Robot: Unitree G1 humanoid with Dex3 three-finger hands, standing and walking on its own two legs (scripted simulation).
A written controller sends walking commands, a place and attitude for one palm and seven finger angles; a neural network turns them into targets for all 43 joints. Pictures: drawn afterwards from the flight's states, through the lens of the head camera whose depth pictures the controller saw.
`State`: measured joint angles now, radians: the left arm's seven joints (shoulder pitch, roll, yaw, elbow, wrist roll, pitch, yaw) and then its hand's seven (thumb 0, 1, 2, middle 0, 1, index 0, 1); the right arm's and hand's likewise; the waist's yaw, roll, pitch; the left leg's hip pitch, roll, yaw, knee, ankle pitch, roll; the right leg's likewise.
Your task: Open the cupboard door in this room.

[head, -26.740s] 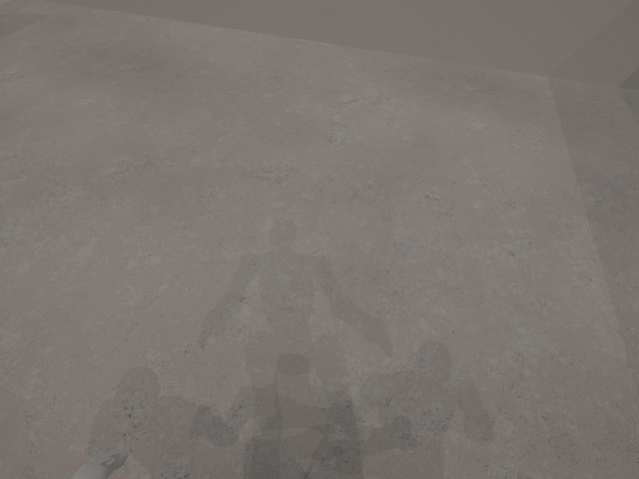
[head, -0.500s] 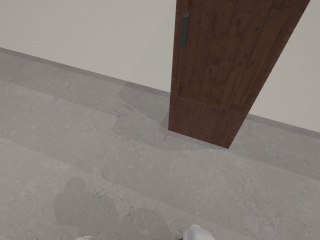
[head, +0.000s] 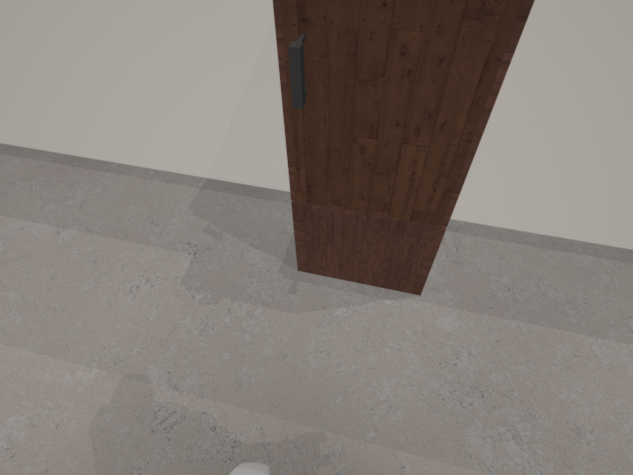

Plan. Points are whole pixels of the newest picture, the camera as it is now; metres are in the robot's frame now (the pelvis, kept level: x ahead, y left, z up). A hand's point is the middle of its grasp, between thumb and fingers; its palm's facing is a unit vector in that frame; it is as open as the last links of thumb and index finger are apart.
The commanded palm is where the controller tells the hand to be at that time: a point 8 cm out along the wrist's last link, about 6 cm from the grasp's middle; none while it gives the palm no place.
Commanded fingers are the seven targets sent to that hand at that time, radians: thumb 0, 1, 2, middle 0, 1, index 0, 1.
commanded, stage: turn to face it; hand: left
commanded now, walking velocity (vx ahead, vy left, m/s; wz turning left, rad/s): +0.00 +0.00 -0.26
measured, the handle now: (300, 72) +0.84 +0.13 +0.07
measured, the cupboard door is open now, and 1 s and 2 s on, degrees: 0 0 0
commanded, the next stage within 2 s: take the last steps up to it in 0.16 s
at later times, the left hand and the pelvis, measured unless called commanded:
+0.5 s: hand out of the picture +0.09 +0.22 -0.16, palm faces -0.18 -0.96 -0.21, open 7.4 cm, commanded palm none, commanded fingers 0.00 0.90 0.90 -0.20 -0.30 -0.20 -0.30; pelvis +0.00 +0.03 +0.01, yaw -11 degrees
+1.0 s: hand out of the picture +0.07 +0.19 -0.18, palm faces -0.05 -0.98 -0.17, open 7.3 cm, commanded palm none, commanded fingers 0.00 0.90 0.90 -0.20 -0.30 -0.20 -0.30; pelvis +0.11 +0.01 -0.01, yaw -7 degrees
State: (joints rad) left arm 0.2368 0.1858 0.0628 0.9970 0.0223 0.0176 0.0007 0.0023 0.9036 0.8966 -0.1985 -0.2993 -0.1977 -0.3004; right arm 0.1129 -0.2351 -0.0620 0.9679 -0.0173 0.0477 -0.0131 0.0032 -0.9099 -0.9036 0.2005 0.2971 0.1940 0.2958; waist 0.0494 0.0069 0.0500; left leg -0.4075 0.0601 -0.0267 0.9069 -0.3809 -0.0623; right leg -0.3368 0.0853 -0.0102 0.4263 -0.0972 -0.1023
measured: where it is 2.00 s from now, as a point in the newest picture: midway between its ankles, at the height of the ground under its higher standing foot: outside the picture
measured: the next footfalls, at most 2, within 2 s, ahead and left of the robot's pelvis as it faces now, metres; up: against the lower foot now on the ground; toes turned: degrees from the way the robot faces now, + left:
left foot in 0.16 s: +0.01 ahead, +0.15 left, +0.00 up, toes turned -2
right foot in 0.60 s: +0.02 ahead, -0.12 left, +0.00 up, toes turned -17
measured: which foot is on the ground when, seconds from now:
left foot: up 0.00-0.14, down 0.16-0.60, up 0.62-1.00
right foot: down 0.00-0.16, up 0.18-0.58, down 0.60-1.00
